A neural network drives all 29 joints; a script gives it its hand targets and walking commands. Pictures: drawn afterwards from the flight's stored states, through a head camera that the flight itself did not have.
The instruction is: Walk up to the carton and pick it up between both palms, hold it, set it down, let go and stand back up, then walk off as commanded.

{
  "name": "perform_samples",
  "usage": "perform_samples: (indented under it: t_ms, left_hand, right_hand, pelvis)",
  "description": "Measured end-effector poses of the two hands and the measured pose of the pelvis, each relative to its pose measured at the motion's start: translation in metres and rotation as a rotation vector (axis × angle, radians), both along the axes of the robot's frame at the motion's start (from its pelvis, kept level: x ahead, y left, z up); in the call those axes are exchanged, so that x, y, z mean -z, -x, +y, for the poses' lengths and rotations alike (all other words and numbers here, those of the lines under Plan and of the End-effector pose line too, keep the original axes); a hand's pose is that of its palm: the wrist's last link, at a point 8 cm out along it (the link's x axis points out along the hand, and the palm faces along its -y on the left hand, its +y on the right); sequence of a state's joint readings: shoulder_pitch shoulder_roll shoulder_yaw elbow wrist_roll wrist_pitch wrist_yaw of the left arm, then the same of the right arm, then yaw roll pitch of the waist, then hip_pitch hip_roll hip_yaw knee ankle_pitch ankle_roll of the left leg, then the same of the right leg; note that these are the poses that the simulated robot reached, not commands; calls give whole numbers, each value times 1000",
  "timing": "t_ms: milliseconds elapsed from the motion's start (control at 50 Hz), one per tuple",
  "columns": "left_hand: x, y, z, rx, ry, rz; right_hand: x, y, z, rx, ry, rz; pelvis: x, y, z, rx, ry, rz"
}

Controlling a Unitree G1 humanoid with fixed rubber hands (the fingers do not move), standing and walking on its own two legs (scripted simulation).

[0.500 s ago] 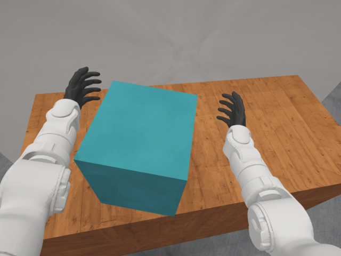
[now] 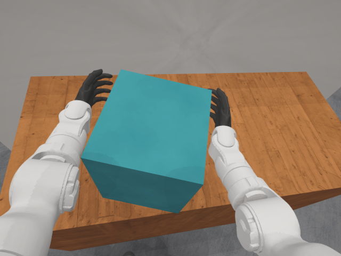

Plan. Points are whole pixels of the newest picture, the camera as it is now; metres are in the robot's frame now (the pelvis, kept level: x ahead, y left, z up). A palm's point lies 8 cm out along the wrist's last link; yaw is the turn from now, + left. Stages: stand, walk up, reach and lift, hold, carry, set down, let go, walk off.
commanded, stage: reach and lift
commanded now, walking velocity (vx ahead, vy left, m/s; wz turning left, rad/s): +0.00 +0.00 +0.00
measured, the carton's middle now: (152, 148) +0.36 +0.02 +0.01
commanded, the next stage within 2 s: none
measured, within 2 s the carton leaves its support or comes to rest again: leaves its support in 0.58 s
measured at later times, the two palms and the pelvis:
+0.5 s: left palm (98, 104) +0.46 +0.14 +0.05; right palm (222, 124) +0.40 -0.15 +0.06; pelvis -0.01 +0.00 +0.00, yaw +0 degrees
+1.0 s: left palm (103, 107) +0.45 +0.13 +0.06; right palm (224, 128) +0.39 -0.15 +0.06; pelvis -0.01 +0.00 +0.00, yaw +0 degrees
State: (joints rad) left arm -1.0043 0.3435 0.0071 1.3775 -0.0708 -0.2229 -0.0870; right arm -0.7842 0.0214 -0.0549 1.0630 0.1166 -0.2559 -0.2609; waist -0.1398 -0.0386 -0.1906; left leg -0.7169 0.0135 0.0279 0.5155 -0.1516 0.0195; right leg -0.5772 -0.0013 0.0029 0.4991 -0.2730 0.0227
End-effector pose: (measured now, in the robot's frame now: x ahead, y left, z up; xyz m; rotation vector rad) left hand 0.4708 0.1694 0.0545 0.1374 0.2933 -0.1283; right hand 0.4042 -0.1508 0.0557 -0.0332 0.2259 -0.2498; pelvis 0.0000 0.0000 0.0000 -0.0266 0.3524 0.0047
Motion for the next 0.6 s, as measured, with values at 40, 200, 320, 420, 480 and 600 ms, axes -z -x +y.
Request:
perform_samples:
  t_ms: [40,200,320,420,480,600]
  left_hand:
    - [-1,0,-5,7,3,-5]
    - [-1,5,-20,26,9,1]
    - [-1,7,-23,31,8,-2]
    - [-1,8,-25,42,3,-18]
    - [1,10,-27,63,-3,-25]
    - [1,17,-36,119,8,-50]
  right_hand:
    - [0,0,4,-3,-3,-5]
    - [-1,4,0,36,0,-10]
    - [-1,5,0,43,7,-7]
    - [-2,5,0,35,25,-14]
    - [-3,6,0,35,38,-20]
    - [-5,11,0,28,57,-39]
  pelvis:
    - [0,0,0,-1,0,0]
    - [0,4,0,-2,2,-5]
    - [0,5,1,-2,2,-6]
    - [0,5,1,-2,2,-6]
    - [0,5,1,-2,3,-7]
    - [-1,7,1,-3,3,-29]
